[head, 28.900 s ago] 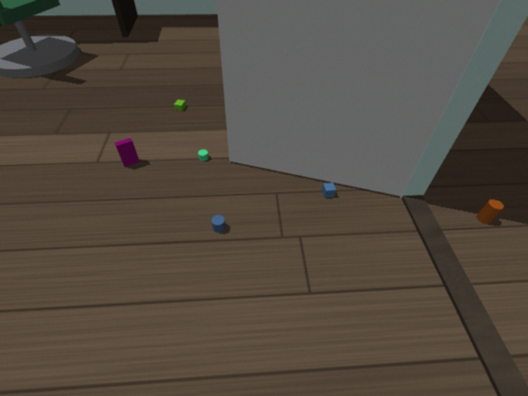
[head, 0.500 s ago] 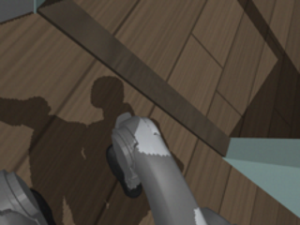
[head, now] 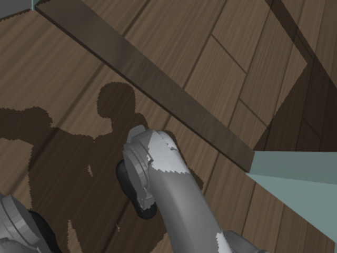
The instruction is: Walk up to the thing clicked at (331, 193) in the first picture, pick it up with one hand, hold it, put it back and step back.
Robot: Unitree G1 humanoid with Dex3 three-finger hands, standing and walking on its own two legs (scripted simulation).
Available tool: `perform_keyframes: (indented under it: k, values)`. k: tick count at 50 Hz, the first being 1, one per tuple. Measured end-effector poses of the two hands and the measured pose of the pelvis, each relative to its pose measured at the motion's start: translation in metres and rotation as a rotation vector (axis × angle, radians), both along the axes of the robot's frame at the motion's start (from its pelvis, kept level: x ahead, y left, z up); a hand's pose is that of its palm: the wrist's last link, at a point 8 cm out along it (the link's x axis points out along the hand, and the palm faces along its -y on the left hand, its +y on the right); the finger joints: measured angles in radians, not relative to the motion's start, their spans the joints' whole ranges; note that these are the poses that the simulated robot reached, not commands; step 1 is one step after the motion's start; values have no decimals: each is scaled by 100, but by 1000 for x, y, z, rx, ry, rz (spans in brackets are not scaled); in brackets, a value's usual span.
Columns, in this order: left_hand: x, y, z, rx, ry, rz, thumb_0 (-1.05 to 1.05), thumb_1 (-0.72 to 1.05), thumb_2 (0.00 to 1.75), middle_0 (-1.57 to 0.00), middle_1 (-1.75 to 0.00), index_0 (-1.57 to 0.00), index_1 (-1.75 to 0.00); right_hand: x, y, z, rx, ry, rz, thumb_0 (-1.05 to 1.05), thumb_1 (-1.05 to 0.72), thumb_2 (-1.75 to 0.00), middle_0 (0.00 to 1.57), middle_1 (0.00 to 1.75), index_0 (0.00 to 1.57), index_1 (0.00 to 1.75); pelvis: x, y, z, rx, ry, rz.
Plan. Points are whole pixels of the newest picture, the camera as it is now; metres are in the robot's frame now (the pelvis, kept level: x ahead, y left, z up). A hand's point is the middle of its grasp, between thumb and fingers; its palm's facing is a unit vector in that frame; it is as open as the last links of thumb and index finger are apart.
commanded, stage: open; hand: left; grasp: from above
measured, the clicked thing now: out of the picture +0.45 +0.35 -0.29
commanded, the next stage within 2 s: withdraw in 0.44 s
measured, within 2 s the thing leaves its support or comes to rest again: neither
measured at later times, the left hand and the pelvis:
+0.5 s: hand out of the picture +0.45 +0.35 -0.26, palm faces -0.24 -0.38 -0.89, open 13.4 cm; pelvis +0.00 +0.00 +0.01, yaw +0 degrees
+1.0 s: hand out of the picture +0.44 +0.36 -0.15, palm faces -0.29 -0.23 -0.93, open 13.1 cm; pelvis +0.01 +0.00 +0.02, yaw +3 degrees
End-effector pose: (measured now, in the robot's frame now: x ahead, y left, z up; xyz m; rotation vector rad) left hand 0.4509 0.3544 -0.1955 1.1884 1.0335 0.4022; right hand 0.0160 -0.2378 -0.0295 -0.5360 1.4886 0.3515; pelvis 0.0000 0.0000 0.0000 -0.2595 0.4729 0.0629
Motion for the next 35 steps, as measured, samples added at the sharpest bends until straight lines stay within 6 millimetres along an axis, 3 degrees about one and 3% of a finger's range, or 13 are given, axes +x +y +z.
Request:
perform_keyframes:
  k: [20, 35]
  values:
    - [-2, -1, -3, 1, 6, -6, 0, -36, 87, -26, -87, -24, -88, 3, 0, 7, -11, 7, 11, 0, -90, -89, 20, 30, 20, 30, 1, 0, 5, -7, 3, 1]
    - [3, -2, 0, -8, -14, -26, 0, -41, 92, -17, -92, -17, -92, 3, 0, 8, -12, 14, 8, 0, -90, -89, 20, 30, 20, 30, 1, 0, 7, -5, 9, 2]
